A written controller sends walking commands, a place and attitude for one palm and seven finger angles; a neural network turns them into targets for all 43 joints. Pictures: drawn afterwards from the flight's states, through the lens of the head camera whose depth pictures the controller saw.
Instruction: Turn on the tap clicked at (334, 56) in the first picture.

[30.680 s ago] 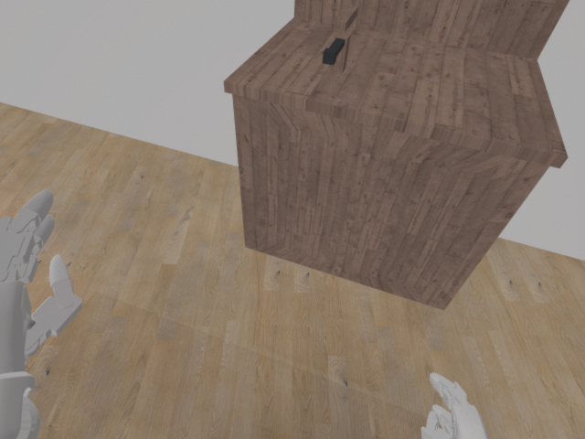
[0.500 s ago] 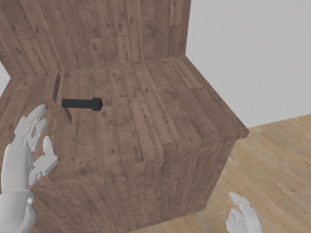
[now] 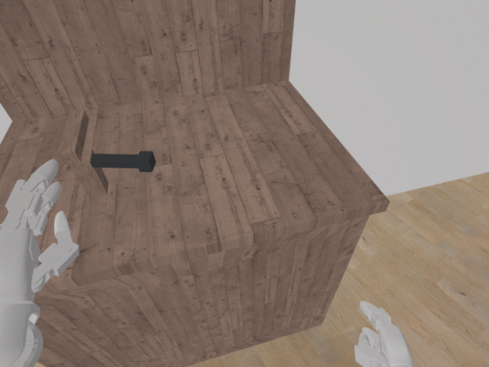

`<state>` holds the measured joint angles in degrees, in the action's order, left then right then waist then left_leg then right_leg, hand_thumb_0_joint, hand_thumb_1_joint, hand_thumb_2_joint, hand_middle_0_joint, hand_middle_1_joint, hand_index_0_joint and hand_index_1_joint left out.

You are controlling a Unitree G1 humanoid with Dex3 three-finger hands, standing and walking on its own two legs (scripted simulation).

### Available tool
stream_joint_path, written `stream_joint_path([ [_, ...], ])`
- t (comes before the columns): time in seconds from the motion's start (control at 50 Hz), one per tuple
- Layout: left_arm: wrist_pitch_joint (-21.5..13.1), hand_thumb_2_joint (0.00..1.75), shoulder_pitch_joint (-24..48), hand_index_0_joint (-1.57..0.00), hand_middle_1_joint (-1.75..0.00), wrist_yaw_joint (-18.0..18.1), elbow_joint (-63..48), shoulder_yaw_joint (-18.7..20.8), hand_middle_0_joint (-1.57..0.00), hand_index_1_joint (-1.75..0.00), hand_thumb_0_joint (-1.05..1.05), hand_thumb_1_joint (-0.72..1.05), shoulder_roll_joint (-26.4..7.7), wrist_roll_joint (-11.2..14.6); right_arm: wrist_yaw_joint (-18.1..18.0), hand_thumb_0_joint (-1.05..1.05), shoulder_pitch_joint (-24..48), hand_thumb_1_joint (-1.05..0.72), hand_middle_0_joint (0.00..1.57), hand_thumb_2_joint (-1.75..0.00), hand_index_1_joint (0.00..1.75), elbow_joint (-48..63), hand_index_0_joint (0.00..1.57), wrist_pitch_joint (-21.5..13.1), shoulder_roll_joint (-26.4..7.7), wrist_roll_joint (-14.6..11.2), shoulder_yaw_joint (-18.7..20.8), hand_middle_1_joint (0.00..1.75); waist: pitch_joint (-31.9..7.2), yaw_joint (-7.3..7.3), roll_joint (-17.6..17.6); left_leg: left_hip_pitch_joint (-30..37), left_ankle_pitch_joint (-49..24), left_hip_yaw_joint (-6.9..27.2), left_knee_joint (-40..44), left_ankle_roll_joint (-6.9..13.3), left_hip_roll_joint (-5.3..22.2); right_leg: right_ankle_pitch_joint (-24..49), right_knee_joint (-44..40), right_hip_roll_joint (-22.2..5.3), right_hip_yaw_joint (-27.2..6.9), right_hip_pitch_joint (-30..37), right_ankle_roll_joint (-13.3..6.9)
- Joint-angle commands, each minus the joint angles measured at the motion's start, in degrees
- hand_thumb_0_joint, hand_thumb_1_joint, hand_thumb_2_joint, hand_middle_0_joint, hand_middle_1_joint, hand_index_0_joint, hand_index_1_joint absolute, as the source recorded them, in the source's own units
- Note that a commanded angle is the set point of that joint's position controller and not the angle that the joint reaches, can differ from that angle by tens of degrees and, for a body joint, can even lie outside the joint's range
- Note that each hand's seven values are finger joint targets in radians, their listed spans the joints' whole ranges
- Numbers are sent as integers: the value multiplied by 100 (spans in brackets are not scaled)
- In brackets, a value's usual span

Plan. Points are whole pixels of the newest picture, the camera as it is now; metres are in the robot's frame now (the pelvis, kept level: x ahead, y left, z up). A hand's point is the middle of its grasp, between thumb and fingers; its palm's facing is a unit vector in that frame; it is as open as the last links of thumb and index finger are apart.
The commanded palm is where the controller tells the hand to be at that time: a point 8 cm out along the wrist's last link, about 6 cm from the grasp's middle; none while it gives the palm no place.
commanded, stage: step back with the hand held close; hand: left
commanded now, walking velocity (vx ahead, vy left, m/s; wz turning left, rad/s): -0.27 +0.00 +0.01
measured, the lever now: (146, 161) +0.43 +0.24 +0.12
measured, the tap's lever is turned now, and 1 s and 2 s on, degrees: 72 72 72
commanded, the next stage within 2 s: stop stepping back and stand still in 1.36 s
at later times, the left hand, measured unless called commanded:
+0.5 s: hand (55, 289) +0.16 +0.25 +0.15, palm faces +0.34 -0.83 -0.44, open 7.4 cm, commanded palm +0.11 +0.29 +0.17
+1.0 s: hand out of the picture +0.12 +0.28 +0.16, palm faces +0.42 -0.81 -0.40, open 7.4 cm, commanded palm +0.06 +0.31 +0.17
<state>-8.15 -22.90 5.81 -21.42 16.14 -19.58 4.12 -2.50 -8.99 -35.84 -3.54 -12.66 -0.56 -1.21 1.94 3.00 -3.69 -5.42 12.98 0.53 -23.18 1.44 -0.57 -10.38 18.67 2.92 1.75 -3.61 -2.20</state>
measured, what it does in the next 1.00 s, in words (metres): walks backwards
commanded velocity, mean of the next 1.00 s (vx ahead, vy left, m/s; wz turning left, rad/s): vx -0.31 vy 0.00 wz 0.01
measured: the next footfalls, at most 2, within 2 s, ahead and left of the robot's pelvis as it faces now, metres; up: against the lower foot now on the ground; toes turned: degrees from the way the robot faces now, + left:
right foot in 1.18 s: -0.15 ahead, -0.13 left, +0.00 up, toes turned -1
left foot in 1.36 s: -0.08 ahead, +0.08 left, +0.00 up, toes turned -1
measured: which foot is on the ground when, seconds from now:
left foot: down 0.00-1.00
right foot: down 0.00-0.86, up 0.88-1.00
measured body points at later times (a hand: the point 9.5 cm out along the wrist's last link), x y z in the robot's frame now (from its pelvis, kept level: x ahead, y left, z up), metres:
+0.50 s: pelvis -0.05 +0.02 -0.01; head -0.02 +0.02 +0.44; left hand +0.14 +0.29 +0.17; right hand +0.12 -0.23 -0.10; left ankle +0.00 +0.10 -0.75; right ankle +0.00 -0.10 -0.75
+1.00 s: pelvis -0.10 +0.03 -0.01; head -0.07 +0.05 +0.44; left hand +0.09 +0.32 +0.18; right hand +0.07 -0.20 -0.09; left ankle +0.00 +0.10 -0.75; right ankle -0.12 -0.11 -0.70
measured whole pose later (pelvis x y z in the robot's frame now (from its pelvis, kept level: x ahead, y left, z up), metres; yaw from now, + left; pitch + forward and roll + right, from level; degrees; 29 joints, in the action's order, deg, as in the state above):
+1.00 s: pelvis -0.10 +0.03 -0.01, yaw +0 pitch +1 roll -3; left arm -9.1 -27.7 10.4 -33.2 21.8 -23.3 1.6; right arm -3.5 -11.0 -35.6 -4.4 -9.2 0.4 0.0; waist 2.6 1.0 0.6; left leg -23.6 5.9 -1.4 -28.4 3.4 0.6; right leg -24.2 51.5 3.4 -1.3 -23.4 0.6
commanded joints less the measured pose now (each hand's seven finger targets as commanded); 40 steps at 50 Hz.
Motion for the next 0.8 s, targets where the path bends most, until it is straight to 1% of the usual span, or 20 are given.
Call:
stream_joint_path([
  [0.0, -522, 90, 220, -20, -30, 52, -1288, 704, -20, -30, 0, 90, -935, -31, -49, 0, 701, -90, 20, -90, 30, 1140, 20, -101, -634, 27, 259, 30, -506, -114, 255, -128, -988, 340, 61, 108, 358, 1486, -201, -781, -652, -588, 78],
  [0.06, -492, 90, -175, -20, -30, 89, -1373, 694, -20, -30, 0, 90, -926, -32, -76, 0, 566, -90, 20, -90, 30, 1244, 20, -5, -668, 14, 317, 30, -897, -122, 139, -153, -1319, 318, -25, 102, 457, 1600, 16, -810, -613, -548, 129],
  [0.1, -491, 90, -244, -20, -30, 129, -1588, 830, -20, -30, 0, 90, -1090, -52, -96, 0, 549, -90, 20, -90, 30, 1300, 20, 25, -686, 2, 349, 30, -1055, -126, 289, -213, -1509, 383, -66, 94, 486, 1650, 153, -809, -588, -530, 134],
  [0.18, -476, 90, -410, -20, -30, 212, -1775, 927, -20, -30, 0, 90, -1174, -63, -135, 0, 469, -90, 20, -90, 30, 1375, 20, 71, -677, -14, 416, 30, -1098, -159, 384, -467, -1433, 418, -230, 92, 531, 1636, 286, -862, -666, -648, 140],
  [0.2, -493, 90, -371, -20, -30, 236, -1943, 1019, -20, -30, 0, 90, -1286, -82, -149, 0, 498, -90, 20, -90, 30, 1369, 20, 67, -690, -5, 423, 30, -1176, -174, 210, -458, -1481, 441, -205, 92, 541, 1636, 347, -865, -680, -652, 126],
  [0.22, -497, 90, -436, -20, -30, 253, -1931, 942, -20, -30, 0, 90, -1177, -78, -159, 0, 469, -90, 20, -90, 30, 1372, 20, 64, -656, -14, 422, 30, -1168, -175, 150, -551, -1384, 465, -220, 98, 574, 1482, 402, -851, -638, -669, 139],
  [0.28, -476, 90, -506, -20, -30, 311, -1951, 964, -20, -30, 0, 90, -1194, -86, -163, 0, 426, -90, 20, -90, 30, 1379, 20, 48, -683, -25, 448, 30, -990, -199, 305, -889, -696, 528, -274, 109, 558, 970, 327, -866, -756, -859, 108],
  [0.32, -490, 90, -533, -20, -30, 340, -2051, 936, -20, -30, 0, 90, -1153, -107, -172, 0, 395, -90, 20, -90, 30, 1360, 20, 30, -682, -30, 444, 30, -989, -229, 186, -980, -433, 595, -226, 121, 592, 753, 390, -857, -728, -930, 81],
  [0.38, -512, 90, -528, -20, -30, 390, -2091, 935, -20, -30, 0, 90, -1136, -135, -169, 0, 388, -90, 20, -90, 30, 1363, 20, -20, -725, -32, 441, 30, -743, -246, 36, -1443, 591, 758, -37, 170, 644, -23, 398, -762, -732, -1088, 87],
  [0.4, -523, 90, -550, -20, -30, 405, -2186, 1014, -20, -30, 0, 90, -1212, -149, -186, 0, 415, -90, 20, -90, 30, 1387, 20, -45, -744, -17, 429, 30, -772, -242, -130, -1590, 747, 861, 168, 194, 689, -114, 510, -677, -655, -981, 115],
  [0.42, -530, 90, -520, -20, -30, 412, -2153, 945, -20, -30, 0, 90, -1112, -171, -188, 0, 382, -90, 20, -90, 30, 1378, 20, -53, -739, -25, 412, 30, -721, -241, -152, -1821, 1031, 976, 326, 228, 767, -249, 657, -576, -588, -875, 152],
  [0.5, -548, 90, -386, -20, -30, 430, -2081, 1065, -20, -30, 0, 90, -1133, -293, -221, 0, 401, -90, 20, -90, 30, 1404, 20, -114, -793, 5, 414, 30, -636, -212, -409, -2897, 2062, 1263, 824, 426, 990, -200, 1311, -311, -495, -143, 266],
  [0.56, -513, 90, -280, -20, -30, 404, -1935, 964, -20, -30, 0, 90, -976, -344, -202, 0, 305, -90, 20, -90, 30, 1383, 20, -120, -767, 7, 414, 30, -569, -212, -96, -3184, 2166, 1230, 675, 474, 1018, -55, 1477, -336, -547, -17, 271],
  [0.6, -496, 90, -138, -20, -30, 399, -2083, 949, -20, -30, 0, 90, -1029, -340, -187, 0, 276, -90, 20, -90, 30, 1377, 20, -115, -762, 12, 419, 30, -606, -256, 164, -2903, 2032, 1003, 215, 385, 776, -181, 1046, -566, -812, -363, 169],
  [0.62, -496, 90, -174, -20, -30, 408, -2102, 898, -20, -30, 0, 90, -997, -314, -173, 0, 222, -90, 20, -90, 30, 1335, 20, -114, -694, 0, 408, 30, -641, -264, 477, -2576, 1805, 826, -177, 309, 653, -320, 729, -787, -993, -726, 84],
  [0.66, -484, 90, -199, -20, -30, 443, -2241, 822, -20, -30, 0, 90, -1017, -235, -124, 0, 130, -90, 20, -90, 30, 1239, 20, -108, -654, -3, 398, 30, -690, -326, 912, -1749, 1361, 563, -1222, 103, 330, -766, 78, -1388, -1537, -1688, -283],
  [0.68, -483, 90, -272, -20, -30, 479, -2298, 842, -20, -30, 0, 90, -1079, -205, -106, 0, 123, -90, 20, -90, 30, 1175, 20, -109, -581, 9, 372, 30, -759, -358, 990, -1436, 1068, 392, -1657, 19, 222, -681, -77, -1673, -1655, -1962, -434],
  [0.7, -461, 90, -295, -20, -30, 504, -2372, 907, -20, -30, 0, 90, -1148, -176, -99, 0, 122, -90, 20, -90, 30, 1132, 20, -94, -576, 32, 379, 30, -867, -387, 949, -1257, 790, 352, -1823, -30, 178, -266, -45, -1802, -1657, -2007, -530],
  [0.74, -472, 90, -451, -20, -30, 528, -2470, 960, -20, -30, 0, 90, -1174, -152, -83, 0, 193, -90, 20, -90, 30, 1128, 20, -57, -530, 12, 350, 30, -933, -388, 799, -1218, 628, 488, -1503, -5, 305, 143, 249, -1726, -1323, -1953, -460],
  [0.78, -530, 90, -553, -20, -30, 557, -2618, 1109, -20, -30, 0, 90, -1267, -141, -118, 0, 300, -90, 20, -90, 30, 1180, 20, -42, -579, 3, 361, 30, -745, -355, 387, -1430, 1036, 833, -837, 101, 551, -470, 598, -1279, -981, -2143, -220],
])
